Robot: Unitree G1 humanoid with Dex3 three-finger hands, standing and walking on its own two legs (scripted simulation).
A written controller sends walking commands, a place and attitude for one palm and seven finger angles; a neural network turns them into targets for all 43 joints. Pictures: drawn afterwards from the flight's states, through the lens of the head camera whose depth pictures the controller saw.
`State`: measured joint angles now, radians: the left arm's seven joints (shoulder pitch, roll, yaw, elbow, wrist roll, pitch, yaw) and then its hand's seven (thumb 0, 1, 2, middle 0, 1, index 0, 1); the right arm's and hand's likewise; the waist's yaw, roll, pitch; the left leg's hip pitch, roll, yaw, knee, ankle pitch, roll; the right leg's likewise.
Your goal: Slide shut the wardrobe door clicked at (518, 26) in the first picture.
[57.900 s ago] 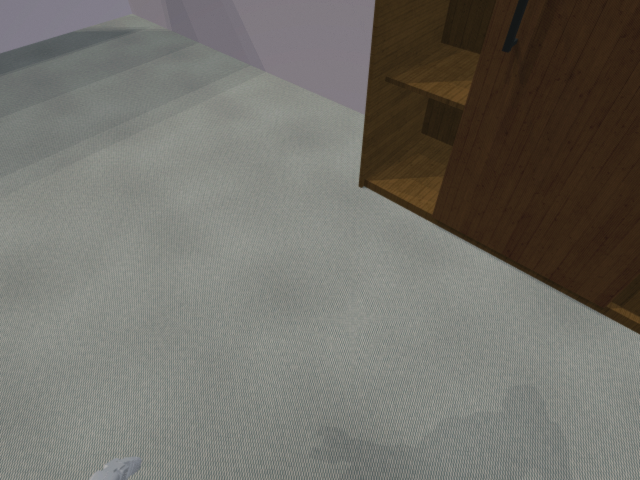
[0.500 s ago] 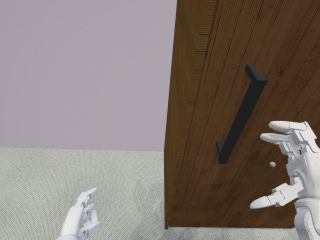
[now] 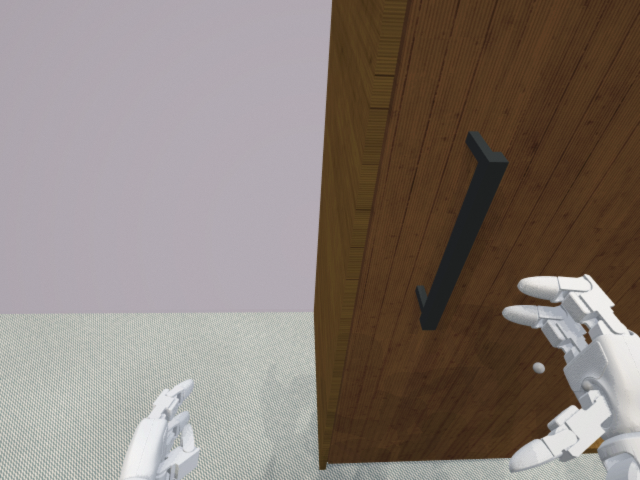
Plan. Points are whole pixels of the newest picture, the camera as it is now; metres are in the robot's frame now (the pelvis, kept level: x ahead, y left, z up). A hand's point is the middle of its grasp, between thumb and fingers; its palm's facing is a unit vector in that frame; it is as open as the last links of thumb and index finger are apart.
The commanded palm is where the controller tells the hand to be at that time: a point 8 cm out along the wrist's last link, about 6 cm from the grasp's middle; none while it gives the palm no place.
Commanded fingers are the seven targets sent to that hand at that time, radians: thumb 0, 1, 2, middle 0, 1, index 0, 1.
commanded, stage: draw the hand back to the body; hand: right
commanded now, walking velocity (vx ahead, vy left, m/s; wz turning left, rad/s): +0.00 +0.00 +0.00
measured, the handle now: (448, 244) +0.34 -0.15 +0.17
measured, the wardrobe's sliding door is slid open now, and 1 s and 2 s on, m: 0.00 0.00 0.00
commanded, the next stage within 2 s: step back with the hand held close in 1.46 s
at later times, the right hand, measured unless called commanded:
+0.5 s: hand (586, 361) +0.19 -0.23 +0.17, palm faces +0.31 +0.91 -0.28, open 14.1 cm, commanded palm +0.14 -0.27 +0.19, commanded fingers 0.00 0.12 -0.41 0.23 0.89 0.23 0.89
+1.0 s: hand (602, 335) +0.21 -0.26 +0.18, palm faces +0.41 +0.83 -0.37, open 9.5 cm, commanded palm +0.16 -0.30 +0.19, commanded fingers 0.00 -0.79 -0.85 0.20 0.36 0.20 0.36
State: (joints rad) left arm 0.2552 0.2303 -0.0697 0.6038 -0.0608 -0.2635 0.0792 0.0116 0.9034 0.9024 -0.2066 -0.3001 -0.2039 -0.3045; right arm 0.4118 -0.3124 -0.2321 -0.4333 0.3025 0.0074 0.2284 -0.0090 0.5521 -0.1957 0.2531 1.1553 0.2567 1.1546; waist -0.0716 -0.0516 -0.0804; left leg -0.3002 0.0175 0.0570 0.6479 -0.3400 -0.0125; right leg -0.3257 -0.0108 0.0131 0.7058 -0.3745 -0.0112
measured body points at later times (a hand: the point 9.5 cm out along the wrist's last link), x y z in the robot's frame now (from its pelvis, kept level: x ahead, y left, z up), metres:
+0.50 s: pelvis -0.01 +0.01 +0.01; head -0.05 +0.03 +0.46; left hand +0.19 +0.23 -0.04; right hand +0.17 -0.28 +0.19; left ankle +0.00 +0.13 -0.72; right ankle +0.00 -0.11 -0.72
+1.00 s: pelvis +0.01 -0.01 +0.02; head -0.01 +0.00 +0.47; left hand +0.19 +0.21 -0.06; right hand +0.19 -0.30 +0.20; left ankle +0.00 +0.13 -0.72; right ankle +0.00 -0.11 -0.72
